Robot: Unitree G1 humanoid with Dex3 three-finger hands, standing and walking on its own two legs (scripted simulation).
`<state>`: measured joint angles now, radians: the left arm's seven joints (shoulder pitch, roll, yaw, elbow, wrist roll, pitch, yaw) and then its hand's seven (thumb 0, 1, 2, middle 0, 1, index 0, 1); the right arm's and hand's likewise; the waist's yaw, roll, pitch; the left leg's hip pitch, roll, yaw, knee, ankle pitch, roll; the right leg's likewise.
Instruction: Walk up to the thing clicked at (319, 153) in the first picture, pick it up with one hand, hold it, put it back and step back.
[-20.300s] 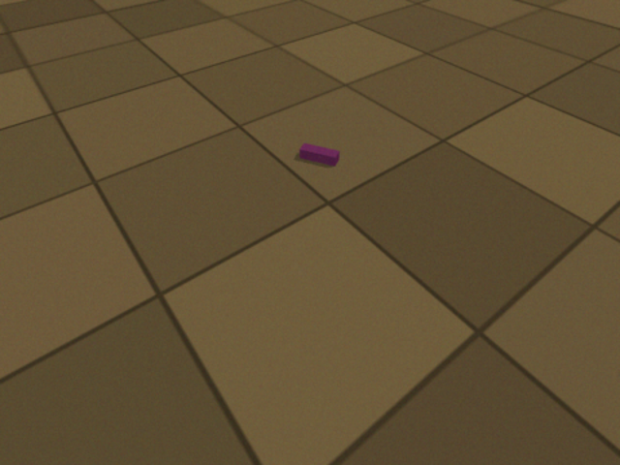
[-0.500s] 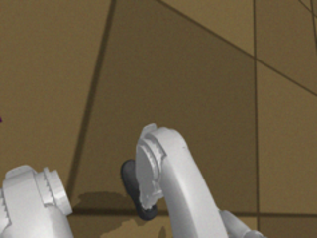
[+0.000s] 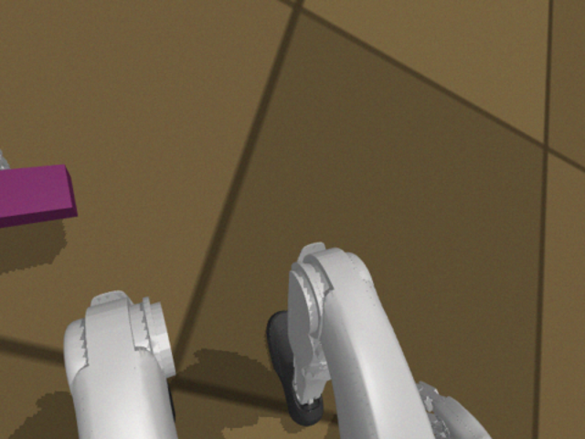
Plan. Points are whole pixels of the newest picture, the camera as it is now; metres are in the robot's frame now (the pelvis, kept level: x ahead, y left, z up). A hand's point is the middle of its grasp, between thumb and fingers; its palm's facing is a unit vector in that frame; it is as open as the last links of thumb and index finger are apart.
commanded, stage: settle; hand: left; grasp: from above
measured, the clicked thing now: out of the picture +0.45 +0.33 -0.23
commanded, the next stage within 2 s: lift in 0.28 s
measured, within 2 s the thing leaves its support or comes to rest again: neither
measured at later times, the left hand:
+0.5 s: hand out of the picture +0.44 +0.33 -0.14, palm faces -0.44 -0.06 -0.90, open 9.2 cm
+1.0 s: hand out of the picture +0.38 +0.33 -0.02, palm faces -0.46 -0.10 -0.88, open 9.3 cm
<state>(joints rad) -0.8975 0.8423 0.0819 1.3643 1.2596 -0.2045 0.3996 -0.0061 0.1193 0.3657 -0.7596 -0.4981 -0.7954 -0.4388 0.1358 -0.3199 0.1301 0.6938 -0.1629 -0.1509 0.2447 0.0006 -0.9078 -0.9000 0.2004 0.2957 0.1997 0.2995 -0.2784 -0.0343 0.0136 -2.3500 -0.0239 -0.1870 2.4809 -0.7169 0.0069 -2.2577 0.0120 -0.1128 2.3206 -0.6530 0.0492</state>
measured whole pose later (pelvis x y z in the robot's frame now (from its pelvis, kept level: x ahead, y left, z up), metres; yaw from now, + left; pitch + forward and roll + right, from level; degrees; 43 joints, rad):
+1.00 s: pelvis -0.01 +0.00 +0.11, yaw +6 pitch +35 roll -7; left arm -0.62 0.67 0.01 0.89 1.08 -0.17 0.11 -0.02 0.06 0.46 -0.77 -0.50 -0.80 -0.46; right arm 0.18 -0.27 -0.01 0.63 -0.02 0.03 0.08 0.00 -0.92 -0.90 0.20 0.30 0.20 0.30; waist -0.16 0.03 -0.16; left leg -2.05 -0.02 -0.09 2.10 -0.66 0.02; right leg -2.00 -0.01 -0.04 2.01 -0.62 0.05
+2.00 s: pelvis +0.05 +0.00 +0.39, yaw +9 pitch +12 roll -1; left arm -0.31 0.40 -0.17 0.82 1.04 -0.04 0.15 -0.02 0.05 0.49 -0.77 -0.52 -0.78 -0.49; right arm 0.25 -0.25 -0.04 0.74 0.03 0.00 -0.04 0.01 -0.91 -0.90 0.20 0.30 0.20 0.30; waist -0.07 0.03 -0.10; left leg -0.78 0.02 -0.01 0.99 -0.43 0.00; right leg -0.78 0.00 0.01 0.95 -0.39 0.02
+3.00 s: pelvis +0.07 +0.00 +0.44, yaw +8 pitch +4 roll +0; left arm -0.25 0.40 -0.21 0.70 1.01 -0.05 0.01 -0.02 0.06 0.48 -0.76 -0.51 -0.78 -0.48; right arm 0.22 -0.26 -0.04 0.70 0.05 0.04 -0.05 0.01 -0.90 -0.90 0.20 0.30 0.20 0.30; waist -0.02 0.04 -0.03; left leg -0.39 0.01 0.02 0.62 -0.30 0.00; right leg -0.41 -0.02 0.04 0.62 -0.27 0.03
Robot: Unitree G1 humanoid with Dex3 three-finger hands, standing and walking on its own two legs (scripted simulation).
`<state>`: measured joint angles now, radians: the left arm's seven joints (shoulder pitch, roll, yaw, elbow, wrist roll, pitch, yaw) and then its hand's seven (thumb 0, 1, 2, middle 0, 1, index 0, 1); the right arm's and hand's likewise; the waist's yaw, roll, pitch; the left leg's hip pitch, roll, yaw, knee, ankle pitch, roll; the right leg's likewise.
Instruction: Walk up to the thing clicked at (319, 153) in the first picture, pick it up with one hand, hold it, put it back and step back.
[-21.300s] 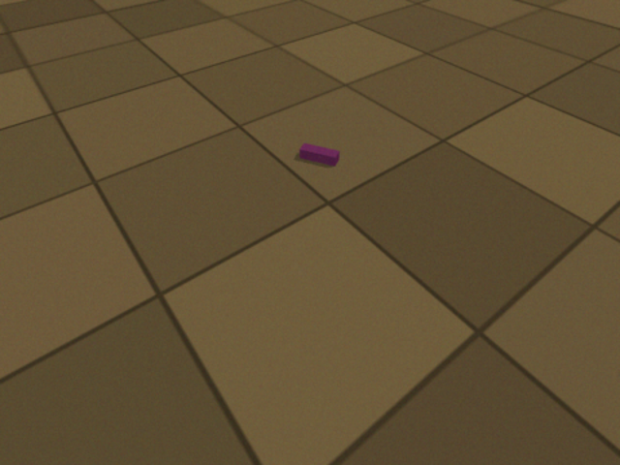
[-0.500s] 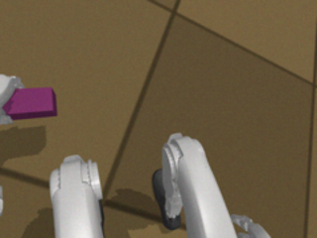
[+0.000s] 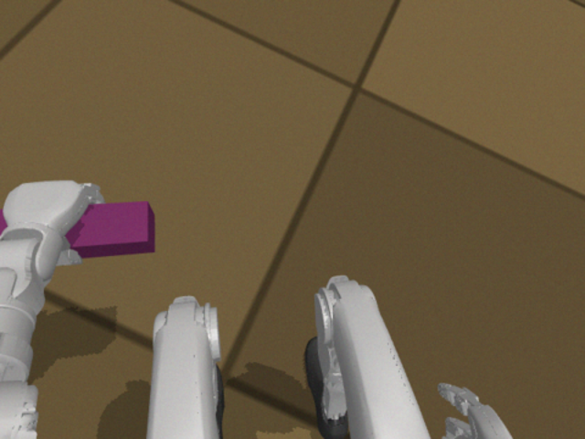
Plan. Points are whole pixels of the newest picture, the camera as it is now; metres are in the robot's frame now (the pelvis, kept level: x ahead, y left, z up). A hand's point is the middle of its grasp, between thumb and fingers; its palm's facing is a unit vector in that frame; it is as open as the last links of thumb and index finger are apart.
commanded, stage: lift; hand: left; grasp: from above
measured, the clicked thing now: (78, 232) +0.43 +0.28 -0.16
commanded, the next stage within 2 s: hold in 1.12 s
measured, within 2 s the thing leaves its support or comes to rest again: neither
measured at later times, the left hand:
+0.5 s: hand out of the picture +0.36 +0.26 +0.09, palm faces -0.46 -0.07 -0.88, open 9.3 cm
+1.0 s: hand out of the picture +0.36 +0.23 +0.20, palm faces -0.45 -0.07 -0.89, open 9.4 cm
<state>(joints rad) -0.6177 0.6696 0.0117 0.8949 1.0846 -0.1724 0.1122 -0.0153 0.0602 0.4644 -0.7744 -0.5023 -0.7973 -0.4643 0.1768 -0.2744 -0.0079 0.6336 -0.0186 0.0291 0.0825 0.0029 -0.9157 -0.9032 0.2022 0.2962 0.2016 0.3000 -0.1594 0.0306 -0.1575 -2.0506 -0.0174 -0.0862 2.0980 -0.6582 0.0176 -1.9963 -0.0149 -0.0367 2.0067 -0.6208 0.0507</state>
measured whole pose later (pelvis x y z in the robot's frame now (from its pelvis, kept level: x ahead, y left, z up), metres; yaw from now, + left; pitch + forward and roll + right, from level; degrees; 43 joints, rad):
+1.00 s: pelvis +0.05 -0.01 +0.28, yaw +3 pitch +12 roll -1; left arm -0.31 0.40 -0.17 0.82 1.04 -0.04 0.15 -0.02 0.05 0.49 -0.77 -0.52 -0.78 -0.49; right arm 0.25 -0.25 -0.04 0.74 0.03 0.00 -0.04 0.01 -0.91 -0.90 0.20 0.30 0.20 0.30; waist -0.07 0.03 -0.10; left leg -0.78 0.02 -0.01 0.99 -0.43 0.00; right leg -0.78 0.00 0.01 0.95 -0.39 0.02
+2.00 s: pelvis +0.07 +0.00 +0.33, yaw +2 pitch +4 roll +0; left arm -0.25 0.40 -0.21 0.70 1.01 -0.05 0.01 -0.02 0.06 0.48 -0.76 -0.51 -0.78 -0.48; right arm 0.22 -0.26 -0.04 0.70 0.05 0.04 -0.05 0.01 -0.90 -0.90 0.20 0.30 0.20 0.30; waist -0.02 0.04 -0.03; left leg -0.39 0.01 0.02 0.62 -0.30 0.00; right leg -0.41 -0.02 0.04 0.62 -0.27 0.03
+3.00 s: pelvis +0.08 -0.01 +0.34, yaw +2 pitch +1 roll +0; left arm -0.25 0.41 -0.22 0.65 1.01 -0.07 -0.05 -0.02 0.06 0.48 -0.76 -0.52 -0.78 -0.48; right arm 0.19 -0.25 -0.03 0.69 0.06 0.07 -0.07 0.01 -0.90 -0.90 0.20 0.30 0.20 0.30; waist 0.00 0.04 0.00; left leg -0.28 0.00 0.02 0.51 -0.25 0.01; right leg -0.31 -0.02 0.04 0.51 -0.23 0.03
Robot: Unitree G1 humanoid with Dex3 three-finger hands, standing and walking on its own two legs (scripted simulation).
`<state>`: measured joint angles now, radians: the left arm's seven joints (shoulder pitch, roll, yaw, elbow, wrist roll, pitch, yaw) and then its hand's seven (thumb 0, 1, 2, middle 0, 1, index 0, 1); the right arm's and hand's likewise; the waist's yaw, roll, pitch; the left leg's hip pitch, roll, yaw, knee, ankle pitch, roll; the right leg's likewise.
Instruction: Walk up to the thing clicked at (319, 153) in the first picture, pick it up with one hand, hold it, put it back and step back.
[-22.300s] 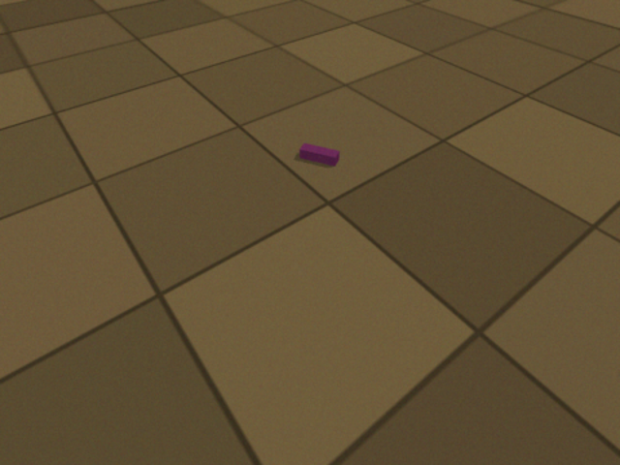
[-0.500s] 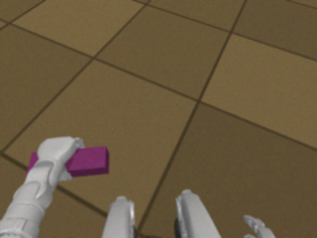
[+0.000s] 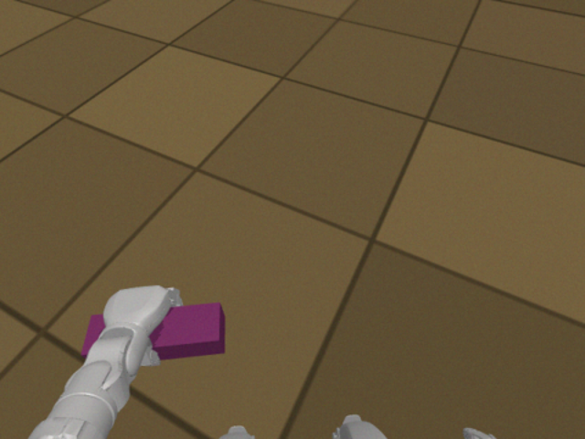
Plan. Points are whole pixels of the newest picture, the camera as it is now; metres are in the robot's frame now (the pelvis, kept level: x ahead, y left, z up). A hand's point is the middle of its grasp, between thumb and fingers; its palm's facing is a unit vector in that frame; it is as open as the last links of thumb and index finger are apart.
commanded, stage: lift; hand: left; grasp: from above
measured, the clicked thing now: (159, 334) +0.33 +0.21 -0.11
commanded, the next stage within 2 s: hold in 0.12 s
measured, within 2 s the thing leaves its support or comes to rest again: neither
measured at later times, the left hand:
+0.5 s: hand (136, 320) +0.32 +0.22 -0.03, palm faces -0.47 -0.04 -0.88, open 9.3 cm
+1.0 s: hand (133, 314) +0.32 +0.22 -0.01, palm faces -0.48 -0.03 -0.88, open 9.3 cm
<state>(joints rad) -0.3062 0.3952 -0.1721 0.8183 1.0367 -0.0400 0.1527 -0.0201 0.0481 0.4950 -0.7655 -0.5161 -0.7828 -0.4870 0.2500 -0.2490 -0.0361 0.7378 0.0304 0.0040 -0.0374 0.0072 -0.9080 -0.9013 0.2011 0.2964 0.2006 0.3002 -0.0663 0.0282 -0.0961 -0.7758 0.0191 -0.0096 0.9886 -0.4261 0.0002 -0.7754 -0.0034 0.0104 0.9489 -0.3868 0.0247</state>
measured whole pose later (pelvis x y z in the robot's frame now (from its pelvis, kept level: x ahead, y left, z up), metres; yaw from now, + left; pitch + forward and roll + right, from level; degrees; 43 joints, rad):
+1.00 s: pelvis +0.02 +0.00 +0.05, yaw -1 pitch +4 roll +0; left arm -0.25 0.40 -0.21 0.70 1.01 -0.05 0.01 -0.02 0.06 0.48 -0.76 -0.51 -0.78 -0.48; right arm 0.22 -0.26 -0.04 0.70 0.05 0.04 -0.05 0.01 -0.90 -0.90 0.20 0.30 0.20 0.30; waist -0.02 0.04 -0.03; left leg -0.39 0.01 0.02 0.62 -0.30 0.00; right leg -0.41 -0.02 0.04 0.62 -0.27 0.03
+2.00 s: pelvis +0.02 +0.00 +0.06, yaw -1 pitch +1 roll +0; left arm -0.25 0.41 -0.22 0.65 1.01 -0.07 -0.05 -0.02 0.06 0.48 -0.76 -0.52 -0.78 -0.48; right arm 0.19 -0.25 -0.03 0.69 0.06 0.07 -0.07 0.01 -0.90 -0.90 0.20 0.30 0.20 0.30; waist 0.00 0.04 0.00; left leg -0.28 0.00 0.02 0.51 -0.25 0.01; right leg -0.31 -0.02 0.04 0.51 -0.23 0.03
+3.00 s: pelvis -0.03 +0.01 -0.12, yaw +0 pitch +29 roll -2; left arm -0.63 0.46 -0.05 1.19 1.22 -0.13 0.37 -0.02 0.07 0.52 -0.70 -0.58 -0.72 -0.55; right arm 0.26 -0.26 -0.08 0.75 -0.05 0.01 -0.03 0.01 -0.90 -0.90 0.20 0.30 0.20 0.30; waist -0.14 0.03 -0.19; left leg -1.47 0.00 -0.03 1.54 -0.58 0.01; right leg -1.46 -0.01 0.01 1.49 -0.54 0.04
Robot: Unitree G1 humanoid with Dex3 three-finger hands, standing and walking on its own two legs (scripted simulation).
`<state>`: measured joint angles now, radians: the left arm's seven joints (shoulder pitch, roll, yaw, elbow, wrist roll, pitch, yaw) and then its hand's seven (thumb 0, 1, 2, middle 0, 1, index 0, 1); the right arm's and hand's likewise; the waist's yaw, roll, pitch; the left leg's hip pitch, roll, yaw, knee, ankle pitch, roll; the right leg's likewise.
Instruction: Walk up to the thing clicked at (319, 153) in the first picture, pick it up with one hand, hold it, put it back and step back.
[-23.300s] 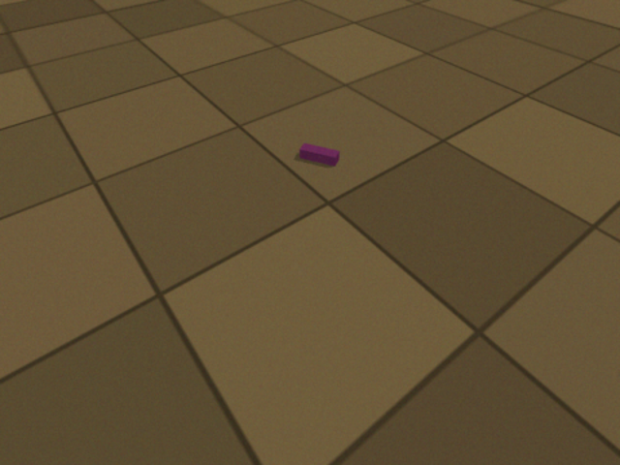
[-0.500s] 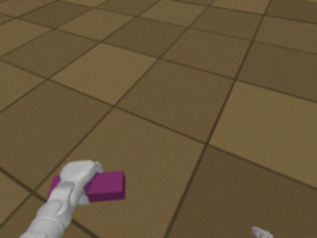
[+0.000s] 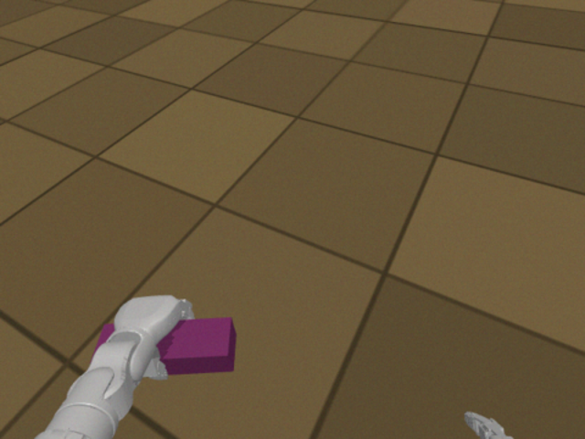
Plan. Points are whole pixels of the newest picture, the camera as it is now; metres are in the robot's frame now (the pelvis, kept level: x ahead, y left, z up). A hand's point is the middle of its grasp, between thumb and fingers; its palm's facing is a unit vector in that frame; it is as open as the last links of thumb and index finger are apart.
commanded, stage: hold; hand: left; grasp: from above
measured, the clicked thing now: (168, 347) +0.30 +0.21 -0.08
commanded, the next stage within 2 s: crouch in 1.12 s
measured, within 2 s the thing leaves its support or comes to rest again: neither
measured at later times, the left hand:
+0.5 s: hand (156, 342) +0.29 +0.21 -0.04, palm faces -0.47 -0.04 -0.88, open 9.3 cm
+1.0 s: hand (154, 343) +0.29 +0.22 -0.04, palm faces -0.49 -0.03 -0.87, open 9.3 cm
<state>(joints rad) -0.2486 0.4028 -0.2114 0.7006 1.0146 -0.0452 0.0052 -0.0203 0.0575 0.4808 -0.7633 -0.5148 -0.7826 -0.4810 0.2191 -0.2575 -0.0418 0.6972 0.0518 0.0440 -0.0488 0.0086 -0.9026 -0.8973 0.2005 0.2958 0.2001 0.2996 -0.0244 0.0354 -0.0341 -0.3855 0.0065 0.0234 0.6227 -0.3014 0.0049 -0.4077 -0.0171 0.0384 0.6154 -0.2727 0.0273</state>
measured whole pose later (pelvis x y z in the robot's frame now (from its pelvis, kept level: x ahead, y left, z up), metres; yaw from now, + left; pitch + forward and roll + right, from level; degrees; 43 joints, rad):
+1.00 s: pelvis +0.00 +0.00 +0.01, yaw +0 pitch +1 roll +0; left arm -0.25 0.41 -0.22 0.65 1.01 -0.07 -0.05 -0.02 0.06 0.48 -0.76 -0.52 -0.78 -0.48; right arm 0.19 -0.25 -0.03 0.69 0.06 0.07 -0.07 0.01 -0.90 -0.90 0.20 0.30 0.20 0.30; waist 0.00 0.04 0.00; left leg -0.28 0.00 0.02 0.51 -0.25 0.01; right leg -0.31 -0.02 0.04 0.51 -0.23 0.03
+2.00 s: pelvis -0.05 +0.00 -0.17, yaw +1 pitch +29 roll -2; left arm -0.63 0.46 -0.05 1.19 1.22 -0.13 0.37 -0.02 0.07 0.52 -0.70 -0.58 -0.72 -0.55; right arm 0.26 -0.26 -0.08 0.75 -0.05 0.01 -0.03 0.01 -0.90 -0.90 0.20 0.30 0.20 0.30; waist -0.14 0.03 -0.19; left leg -1.47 0.00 -0.03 1.54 -0.58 0.01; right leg -1.46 -0.01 0.01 1.49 -0.54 0.04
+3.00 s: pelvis -0.07 +0.00 -0.39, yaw -3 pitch +37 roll -7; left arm -0.91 0.70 0.11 1.42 1.33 -0.27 0.41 -0.02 0.06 0.53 -0.72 -0.56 -0.74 -0.53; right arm 0.18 -0.26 0.00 0.76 -0.14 -0.06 0.13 0.00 -0.92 -0.90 0.20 0.30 0.20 0.30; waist -0.24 0.00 -0.08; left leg -2.21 -0.02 -0.10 2.28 -0.71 -0.01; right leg -2.17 0.00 -0.04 2.19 -0.66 0.04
